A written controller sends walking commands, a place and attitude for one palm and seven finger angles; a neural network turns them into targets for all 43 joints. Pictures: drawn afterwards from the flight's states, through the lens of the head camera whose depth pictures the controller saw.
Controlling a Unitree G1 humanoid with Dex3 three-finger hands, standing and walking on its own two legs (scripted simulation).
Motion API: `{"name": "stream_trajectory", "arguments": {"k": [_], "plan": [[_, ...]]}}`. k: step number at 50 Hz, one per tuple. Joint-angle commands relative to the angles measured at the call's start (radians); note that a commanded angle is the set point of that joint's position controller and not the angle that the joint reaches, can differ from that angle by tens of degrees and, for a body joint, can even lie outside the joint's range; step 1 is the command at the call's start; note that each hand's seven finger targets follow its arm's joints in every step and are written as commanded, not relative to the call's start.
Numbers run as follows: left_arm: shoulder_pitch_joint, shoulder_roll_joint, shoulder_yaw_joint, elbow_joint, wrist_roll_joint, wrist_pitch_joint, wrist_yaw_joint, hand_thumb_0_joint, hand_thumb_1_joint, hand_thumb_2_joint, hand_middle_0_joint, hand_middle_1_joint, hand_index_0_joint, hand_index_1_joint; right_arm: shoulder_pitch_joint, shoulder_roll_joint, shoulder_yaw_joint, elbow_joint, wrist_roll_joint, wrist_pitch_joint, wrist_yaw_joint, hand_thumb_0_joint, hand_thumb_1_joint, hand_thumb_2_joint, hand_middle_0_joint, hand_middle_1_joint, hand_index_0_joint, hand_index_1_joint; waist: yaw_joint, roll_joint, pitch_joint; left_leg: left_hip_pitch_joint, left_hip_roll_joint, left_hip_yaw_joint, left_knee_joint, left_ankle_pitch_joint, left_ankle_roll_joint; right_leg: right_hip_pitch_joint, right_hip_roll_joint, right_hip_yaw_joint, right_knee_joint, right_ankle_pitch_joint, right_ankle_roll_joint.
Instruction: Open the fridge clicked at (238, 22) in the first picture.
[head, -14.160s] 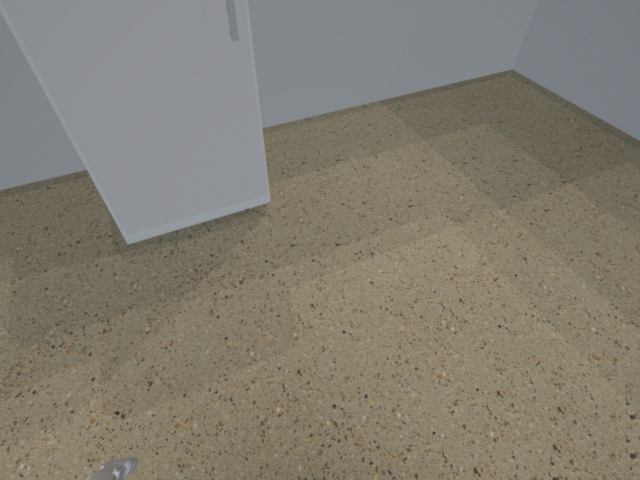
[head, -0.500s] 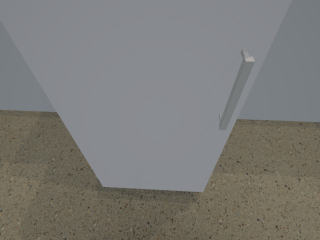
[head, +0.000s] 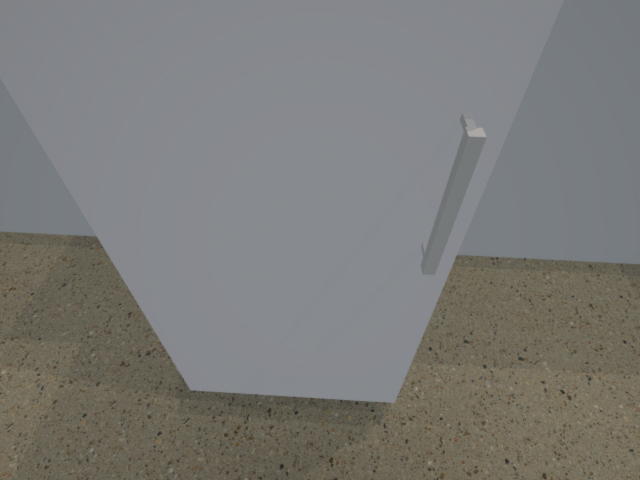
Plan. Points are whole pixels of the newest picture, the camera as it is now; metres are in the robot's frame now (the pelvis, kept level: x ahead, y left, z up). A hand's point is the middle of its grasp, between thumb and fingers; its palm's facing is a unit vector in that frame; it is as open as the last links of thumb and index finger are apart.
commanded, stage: come to a stop and stand still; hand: right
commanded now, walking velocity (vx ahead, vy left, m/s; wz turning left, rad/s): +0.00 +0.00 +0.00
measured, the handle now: (445, 203) +0.44 -0.14 +0.13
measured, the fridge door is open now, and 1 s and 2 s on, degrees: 0 0 0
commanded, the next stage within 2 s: look again from close up in 0.22 s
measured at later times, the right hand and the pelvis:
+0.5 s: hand out of the picture -0.02 -0.16 -0.17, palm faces +0.01 +0.98 -0.17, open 7.4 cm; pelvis -0.01 +0.00 +0.01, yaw +1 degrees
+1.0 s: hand out of the picture -0.02 -0.15 -0.17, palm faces +0.01 +0.98 -0.17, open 7.4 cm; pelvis -0.01 +0.01 +0.01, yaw +1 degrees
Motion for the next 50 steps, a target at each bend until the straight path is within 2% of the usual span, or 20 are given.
{"name": "stream_trajectory", "arguments": {"k": [1,3,6,7,11,16,17,19,22,26,27,29,31,50], "plan": [[0.045,0.103,0.017,-0.033,-0.004,-0.013,0.003,0.000,0.900,0.900,-0.200,-0.300,-0.200,-0.300,0.085,-0.093,-0.009,-0.020,-0.002,-0.004,-0.003,0.000,-0.900,-0.900,0.200,0.300,0.200,0.300,-0.004,-0.014,0.041,-0.119,0.054,-0.069,-0.091,0.168,0.050,0.084,-0.132,0.173,-0.133,0.207,0.002],[0.040,0.107,0.017,-0.030,-0.005,-0.016,0.004,0.000,0.900,0.900,-0.200,-0.300,-0.200,-0.300,0.086,-0.099,-0.010,-0.022,-0.002,-0.006,-0.003,0.000,-0.900,-0.900,0.200,0.300,0.200,0.300,-0.007,-0.004,0.015,-0.104,0.061,-0.069,-0.089,0.214,0.047,0.111,-0.134,0.164,-0.120,0.274,0.001],[0.037,0.110,0.017,-0.026,-0.006,-0.015,0.004,0.000,0.900,0.900,-0.200,-0.300,-0.200,-0.300,0.076,-0.105,-0.011,-0.020,-0.001,-0.001,-0.001,0.000,-0.900,-0.900,0.200,0.300,0.200,0.300,-0.005,-0.022,0.028,-0.111,0.060,-0.068,-0.100,0.183,0.044,0.109,-0.137,0.165,-0.140,0.241,0.004],[0.035,0.110,0.016,-0.022,-0.007,-0.016,0.004,0.000,0.900,0.900,-0.200,-0.300,-0.200,-0.300,0.079,-0.109,-0.010,-0.020,-0.004,-0.003,-0.001,0.000,-0.900,-0.900,0.200,0.300,0.200,0.300,-0.008,-0.002,0.027,-0.098,0.060,-0.069,-0.102,0.210,0.044,0.109,-0.136,0.165,-0.132,0.272,0.001],[0.033,0.110,0.016,-0.011,-0.008,-0.013,0.004,0.000,0.900,0.900,-0.200,-0.300,-0.200,-0.300,0.076,-0.107,-0.008,-0.007,-0.002,0.002,0.001,0.000,-0.900,-0.900,0.200,0.300,0.200,0.300,-0.005,-0.015,0.046,-0.112,0.063,-0.068,-0.116,0.169,0.043,0.105,-0.137,0.164,-0.159,0.203,0.006],[0.034,0.107,0.016,0.002,-0.009,-0.012,0.003,0.000,0.900,0.900,-0.200,-0.300,-0.200,-0.300,0.081,-0.104,-0.007,0.007,-0.002,0.002,0.003,0.000,-0.900,-0.900,0.200,0.300,0.200,0.300,-0.005,-0.004,0.049,-0.112,0.066,-0.071,-0.130,0.165,0.042,0.112,-0.137,0.166,-0.174,0.176,0.006],[0.033,0.106,0.016,0.006,-0.010,-0.013,0.004,0.000,0.900,0.900,-0.200,-0.300,-0.200,-0.300,0.088,-0.104,-0.006,0.008,-0.005,0.000,0.002,0.000,-0.900,-0.900,0.200,0.300,0.200,0.300,-0.009,0.010,0.044,-0.101,0.068,-0.071,-0.133,0.192,0.042,0.115,-0.138,0.162,-0.163,0.209,0.004],[0.035,0.104,0.015,0.010,-0.010,-0.014,0.005,0.000,0.900,0.900,-0.200,-0.300,-0.200,-0.300,0.087,-0.105,-0.007,0.012,-0.002,-0.001,0.001,0.000,-0.900,-0.900,0.200,0.300,0.200,0.300,-0.005,0.003,0.033,-0.101,0.071,-0.078,-0.137,0.199,0.042,0.128,-0.137,0.156,-0.163,0.218,0.006],[0.032,0.098,0.016,0.019,-0.011,-0.011,0.004,0.000,0.900,0.900,-0.200,-0.300,-0.200,-0.300,0.096,-0.101,-0.005,0.019,-0.004,-0.002,0.002,0.000,-0.900,-0.900,0.200,0.300,0.200,0.300,-0.009,0.007,0.060,-0.108,0.072,-0.079,-0.151,0.192,0.043,0.118,-0.136,0.155,-0.169,0.190,0.007],[0.035,0.098,0.015,0.027,-0.010,-0.009,0.004,0.000,0.900,0.900,-0.200,-0.300,-0.200,-0.300,0.096,-0.094,-0.003,0.030,-0.001,0.000,0.003,0.000,-0.900,-0.900,0.200,0.300,0.200,0.300,-0.004,-0.002,0.069,-0.122,0.072,-0.081,-0.156,0.163,0.045,0.119,-0.137,0.155,-0.187,0.146,0.011],[0.037,0.097,0.017,0.028,-0.011,-0.010,0.004,0.000,0.900,0.900,-0.200,-0.300,-0.200,-0.300,0.100,-0.098,-0.003,0.028,-0.004,-0.002,0.002,0.000,-0.900,-0.900,0.200,0.300,0.200,0.300,-0.006,0.011,0.063,-0.112,0.070,-0.084,-0.158,0.183,0.044,0.119,-0.137,0.155,-0.177,0.170,0.009],[0.037,0.095,0.016,0.033,-0.010,-0.010,0.004,0.000,0.900,0.900,-0.200,-0.300,-0.200,-0.300,0.099,-0.097,-0.004,0.031,-0.002,-0.002,0.002,0.000,-0.900,-0.900,0.200,0.300,0.200,0.300,-0.005,-0.001,0.054,-0.112,0.073,-0.084,-0.156,0.183,0.044,0.127,-0.138,0.149,-0.180,0.170,0.012],[0.039,0.092,0.015,0.035,-0.011,-0.009,0.004,0.000,0.900,0.900,-0.200,-0.300,-0.200,-0.300,0.098,-0.093,-0.004,0.035,-0.001,0.000,0.003,0.000,-0.900,-0.900,0.200,0.300,0.200,0.300,-0.005,-0.004,0.071,-0.120,0.073,-0.082,-0.161,0.157,0.045,0.115,-0.138,0.153,-0.193,0.135,0.013],[0.039,0.091,0.018,0.045,-0.011,-0.013,0.007,0.000,0.900,0.900,-0.200,-0.300,-0.200,-0.300,0.094,-0.096,-0.009,0.035,-0.001,-0.006,0.004,0.000,-0.900,-0.900,0.200,0.300,0.200,0.300,-0.007,0.005,0.049,-0.104,0.077,-0.093,-0.171,0.216,0.047,0.135,-0.139,0.147,-0.178,0.207,0.017]]}}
